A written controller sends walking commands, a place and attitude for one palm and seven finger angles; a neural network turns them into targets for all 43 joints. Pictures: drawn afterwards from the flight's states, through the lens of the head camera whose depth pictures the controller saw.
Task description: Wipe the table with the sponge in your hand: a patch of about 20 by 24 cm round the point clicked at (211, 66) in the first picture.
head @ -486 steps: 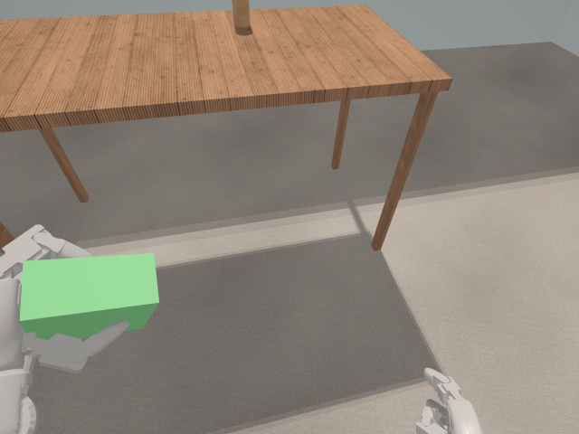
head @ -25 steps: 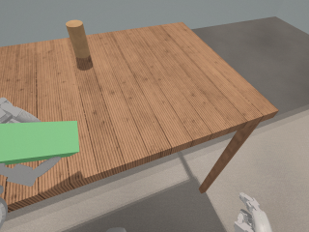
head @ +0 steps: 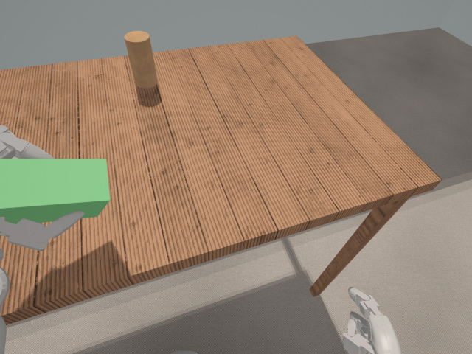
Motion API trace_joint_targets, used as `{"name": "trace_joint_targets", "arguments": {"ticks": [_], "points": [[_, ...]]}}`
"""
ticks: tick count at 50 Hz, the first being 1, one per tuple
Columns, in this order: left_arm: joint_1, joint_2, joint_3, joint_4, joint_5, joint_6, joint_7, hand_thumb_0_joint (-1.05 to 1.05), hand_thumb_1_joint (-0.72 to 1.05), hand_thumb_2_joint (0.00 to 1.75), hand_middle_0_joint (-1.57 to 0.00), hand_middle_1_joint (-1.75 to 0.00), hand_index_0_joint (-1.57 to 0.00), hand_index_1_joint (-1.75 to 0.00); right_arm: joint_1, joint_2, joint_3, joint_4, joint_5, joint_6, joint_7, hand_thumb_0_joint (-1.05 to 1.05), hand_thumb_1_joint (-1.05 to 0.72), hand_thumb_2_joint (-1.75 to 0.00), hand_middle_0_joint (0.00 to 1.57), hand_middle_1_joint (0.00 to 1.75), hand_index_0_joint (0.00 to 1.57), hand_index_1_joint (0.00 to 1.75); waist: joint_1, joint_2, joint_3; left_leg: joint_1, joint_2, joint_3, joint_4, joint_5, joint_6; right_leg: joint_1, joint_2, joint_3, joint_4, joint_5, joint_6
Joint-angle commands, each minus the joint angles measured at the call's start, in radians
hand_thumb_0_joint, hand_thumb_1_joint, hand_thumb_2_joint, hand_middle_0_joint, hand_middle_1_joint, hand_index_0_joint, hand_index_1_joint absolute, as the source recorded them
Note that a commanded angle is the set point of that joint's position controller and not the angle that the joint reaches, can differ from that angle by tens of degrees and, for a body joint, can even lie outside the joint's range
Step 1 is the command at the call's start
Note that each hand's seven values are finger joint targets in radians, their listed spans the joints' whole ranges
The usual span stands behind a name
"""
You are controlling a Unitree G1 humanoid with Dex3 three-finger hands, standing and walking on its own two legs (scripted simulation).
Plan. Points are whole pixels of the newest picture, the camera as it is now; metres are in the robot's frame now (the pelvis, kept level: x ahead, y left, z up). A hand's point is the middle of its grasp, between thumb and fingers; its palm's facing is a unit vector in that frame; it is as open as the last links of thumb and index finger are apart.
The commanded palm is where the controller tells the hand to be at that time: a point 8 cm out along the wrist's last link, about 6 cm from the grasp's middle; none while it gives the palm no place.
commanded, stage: come to a stop and stand still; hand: left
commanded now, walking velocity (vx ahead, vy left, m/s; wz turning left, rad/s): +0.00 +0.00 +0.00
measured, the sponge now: (69, 192) +0.26 +0.26 +0.17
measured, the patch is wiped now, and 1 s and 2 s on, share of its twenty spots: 0.00 0.00 0.00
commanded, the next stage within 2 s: look again from close up in 0.86 s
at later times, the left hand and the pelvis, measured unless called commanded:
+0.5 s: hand (38, 214) +0.22 +0.29 +0.16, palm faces +0.43 -0.84 -0.34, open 9.7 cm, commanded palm +0.16 +0.32 +0.18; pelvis +0.01 +0.03 +0.00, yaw +1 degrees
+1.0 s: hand (48, 202) +0.24 +0.29 +0.16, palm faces +0.42 -0.83 -0.36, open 9.7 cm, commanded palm +0.18 +0.31 +0.18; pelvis +0.03 +0.03 +0.00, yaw +2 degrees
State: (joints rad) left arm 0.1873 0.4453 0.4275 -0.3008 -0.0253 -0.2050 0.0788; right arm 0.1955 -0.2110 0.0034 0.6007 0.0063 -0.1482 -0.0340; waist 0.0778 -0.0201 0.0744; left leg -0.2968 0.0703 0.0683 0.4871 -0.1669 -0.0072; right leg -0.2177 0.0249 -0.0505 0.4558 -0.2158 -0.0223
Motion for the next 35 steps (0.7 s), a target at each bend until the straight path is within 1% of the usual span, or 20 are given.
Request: {"name": "trace_joint_targets", "arguments": {"ticks": [1,3,4,5,8,9,10,12,13,14,15,18,23,24,25,26,29,30,34,35], "points": [[0.154,0.059,-0.028,-0.383,-0.029,-0.075,0.017,0.0,0.1,1.3,-1.2,-1.6,-1.2,-1.6,-0.079,-0.116,-0.058,-0.196,0.011,-0.075,0.026,0.0,-0.9,-0.9,0.2,0.3,0.2,0.3,-0.021,0.156,-0.245,0.124,0.044,-0.078,-0.091,0.046,0.05,0.052,-0.088,0.107,-0.016,0.041,0.021],[0.192,0.1,0.021,-0.403,-0.025,-0.074,0.031,0.0,0.1,1.3,-1.2,-1.6,-1.2,-1.6,-0.078,-0.117,-0.053,-0.203,0.009,-0.073,0.024,0.0,-0.9,-0.9,0.2,0.3,0.2,0.3,-0.03,0.033,-0.192,0.041,0.017,-0.086,-0.106,-0.142,0.037,0.037,-0.081,0.117,-0.077,-0.083,0.01],[0.238,0.135,0.065,-0.392,-0.029,-0.069,0.044,0.0,0.1,1.3,-1.2,-1.6,-1.2,-1.6,-0.099,-0.115,-0.045,-0.197,0.015,-0.069,0.017,0.0,-0.9,-0.9,0.2,0.3,0.2,0.3,-0.032,0.021,-0.176,0.068,0.016,-0.079,-0.118,-0.183,0.031,-0.003,-0.069,0.098,-0.095,-0.133,0.009],[0.214,0.125,0.069,-0.395,-0.027,-0.071,0.046,0.0,0.1,1.3,-1.2,-1.6,-1.2,-1.6,-0.09,-0.121,-0.05,-0.205,0.008,-0.065,0.006,0.0,-0.9,-0.9,0.2,0.3,0.2,0.3,-0.044,0.004,-0.152,0.035,0.018,-0.097,-0.128,-0.251,0.037,-0.017,-0.077,0.092,-0.106,-0.194,0.007],[0.137,0.141,0.098,-0.389,-0.021,-0.081,0.051,0.0,0.1,1.3,-1.2,-1.6,-1.2,-1.6,-0.082,-0.123,-0.047,-0.199,0.005,-0.064,-0.014,0.0,-0.9,-0.9,0.2,0.3,0.2,0.3,-0.054,0.084,-0.084,-0.008,0.025,-0.123,-0.179,-0.337,0.043,-0.037,-0.051,0.093,-0.1,-0.227,0.003],[0.116,0.167,0.121,-0.399,-0.017,-0.082,0.057,0.0,0.1,1.3,-1.2,-1.6,-1.2,-1.6,-0.097,-0.122,-0.041,-0.193,0.006,-0.064,-0.021,0.0,-0.9,-0.9,0.2,0.3,0.2,0.3,-0.053,0.142,-0.083,0.004,0.038,-0.122,-0.204,-0.344,0.043,-0.033,-0.035,0.072,-0.071,-0.197,0.007],[0.09,0.137,0.1,-0.386,-0.012,-0.088,0.058,0.0,0.1,1.3,-1.2,-1.6,-1.2,-1.6,-0.08,-0.126,-0.045,-0.186,0.005,-0.067,-0.022,0.0,-0.9,-0.9,0.2,0.3,0.2,0.3,-0.058,0.174,-0.104,-0.029,0.056,-0.143,-0.225,-0.385,0.057,0.024,-0.037,0.052,-0.033,-0.163,0.007],[0.066,0.117,0.078,-0.38,-0.006,-0.089,0.056,0.0,0.1,1.3,-1.2,-1.6,-1.2,-1.6,-0.069,-0.119,-0.042,-0.183,0.007,-0.078,-0.017,0.0,-0.9,-0.9,0.2,0.3,0.2,0.3,-0.052,0.188,-0.123,-0.055,0.059,-0.147,-0.229,-0.39,0.061,0.085,-0.031,0.048,-0.005,-0.114,0.007],[0.072,0.106,0.066,-0.376,-0.003,-0.09,0.053,0.0,0.1,1.3,-1.2,-1.6,-1.2,-1.6,-0.066,-0.116,-0.043,-0.18,0.008,-0.086,-0.013,0.0,-0.9,-0.9,0.2,0.3,0.2,0.3,-0.049,0.163,-0.134,-0.039,0.054,-0.136,-0.21,-0.374,0.06,0.087,-0.035,0.057,-0.021,-0.102,0.006],[0.091,0.09,0.048,-0.37,-0.002,-0.084,0.051,0.0,0.1,1.3,-1.2,-1.6,-1.2,-1.6,-0.084,-0.111,-0.036,-0.178,0.01,-0.093,-0.009,0.0,-0.9,-0.9,0.2,0.3,0.2,0.3,-0.05,0.174,-0.131,-0.004,0.049,-0.122,-0.205,-0.37,0.056,0.053,-0.034,0.06,-0.039,-0.11,0.007],[0.085,0.066,0.021,-0.371,0.002,-0.083,0.049,0.0,0.1,1.3,-1.2,-1.6,-1.2,-1.6,-0.065,-0.116,-0.036,-0.169,0.006,-0.094,-0.005,0.0,-0.9,-0.9,0.2,0.3,0.2,0.3,-0.055,0.147,-0.128,-0.013,0.046,-0.138,-0.2,-0.366,0.056,0.061,-0.036,0.059,-0.055,-0.101,0.007],[0.091,0.04,-0.018,-0.371,0.008,-0.07,0.046,0.0,0.1,1.3,-1.2,-1.6,-1.2,-1.6,-0.067,-0.116,-0.036,-0.159,0.002,-0.101,0.006,0.0,-0.9,-0.9,0.2,0.3,0.2,0.3,-0.057,0.07,-0.114,0.038,0.011,-0.114,-0.147,-0.256,0.039,0.023,-0.045,0.091,-0.121,-0.07,0.006],[0.081,0.057,0.005,-0.366,0.007,-0.057,0.048,0.0,0.1,1.3,-1.2,-1.6,-1.2,-1.6,-0.079,-0.109,-0.032,-0.149,-0.003,-0.086,0.006,0.0,-0.9,-0.9,0.2,0.3,0.2,0.3,-0.057,0.071,-0.133,0.09,0.0,-0.098,-0.13,-0.129,0.029,0.021,-0.048,0.091,-0.126,0.007,0.006],[0.09,0.09,0.043,-0.365,0.008,-0.051,0.052,0.0,0.1,1.3,-1.2,-1.6,-1.2,-1.6,-0.099,-0.108,-0.025,-0.146,-0.001,-0.082,0.004,0.0,-0.9,-0.9,0.2,0.3,0.2,0.3,-0.054,0.089,-0.141,0.111,-0.003,-0.087,-0.138,-0.112,0.02,0.011,-0.036,0.084,-0.12,0.014,0.009],[0.09,0.058,0.015,-0.364,0.003,-0.054,0.048,0.0,0.1,1.3,-1.2,-1.6,-1.2,-1.6,-0.09,-0.106,-0.027,-0.149,-0.003,-0.075,0.003,0.0,-0.9,-0.9,0.2,0.3,0.2,0.3,-0.059,0.098,-0.144,0.099,0.005,-0.101,-0.145,-0.107,0.026,0.033,-0.041,0.069,-0.11,0.024,0.009],[0.087,0.071,0.025,-0.385,-0.001,-0.053,0.048,0.0,0.1,1.3,-1.2,-1.6,-1.2,-1.6,-0.092,-0.103,-0.028,-0.159,0.0,-0.073,0.002,0.0,-0.9,-0.9,0.2,0.3,0.2,0.3,-0.055,0.106,-0.149,0.099,0.008,-0.108,-0.151,-0.083,0.026,0.051,-0.039,0.066,-0.097,0.046,0.01],[0.135,0.1,0.065,-0.397,-0.006,-0.048,0.052,0.0,0.1,1.3,-1.2,-1.6,-1.2,-1.6,-0.113,-0.095,-0.023,-0.166,0.004,-0.065,0.0,0.0,-0.9,-0.9,0.2,0.3,0.2,0.3,-0.05,0.088,-0.176,0.137,0.006,-0.09,-0.135,-0.023,0.025,0.057,-0.04,0.061,-0.096,0.092,0.014],[0.145,0.068,0.037,-0.392,-0.012,-0.049,0.048,0.0,0.1,1.3,-1.2,-1.6,-1.2,-1.6,-0.097,-0.1,-0.027,-0.167,0.001,-0.058,-0.001,0.0,-0.9,-0.9,0.2,0.3,0.2,0.3,-0.054,0.067,-0.179,0.124,0.011,-0.099,-0.134,-0.005,0.029,0.075,-0.045,0.051,-0.094,0.103,0.015],[0.17,0.09,0.056,-0.432,-0.012,-0.041,0.054,0.0,0.1,1.3,-1.2,-1.6,-1.2,-1.6,-0.112,-0.102,-0.031,-0.176,0.01,-0.055,0.0,0.0,-0.9,-0.9,0.2,0.3,0.2,0.3,-0.051,0.109,-0.217,0.187,0.011,-0.082,-0.109,0.136,0.023,0.077,-0.047,0.05,-0.069,0.178,0.016],[0.176,0.055,0.021,-0.425,-0.016,-0.041,0.05,0.0,0.1,1.3,-1.2,-1.6,-1.2,-1.6,-0.092,-0.105,-0.033,-0.172,0.007,-0.046,0.0,0.0,-0.9,-0.9,0.2,0.3,0.2,0.3,-0.055,0.117,-0.216,0.178,0.019,-0.094,-0.109,0.167,0.028,0.088,-0.048,0.037,-0.064,0.183,0.017]]}}
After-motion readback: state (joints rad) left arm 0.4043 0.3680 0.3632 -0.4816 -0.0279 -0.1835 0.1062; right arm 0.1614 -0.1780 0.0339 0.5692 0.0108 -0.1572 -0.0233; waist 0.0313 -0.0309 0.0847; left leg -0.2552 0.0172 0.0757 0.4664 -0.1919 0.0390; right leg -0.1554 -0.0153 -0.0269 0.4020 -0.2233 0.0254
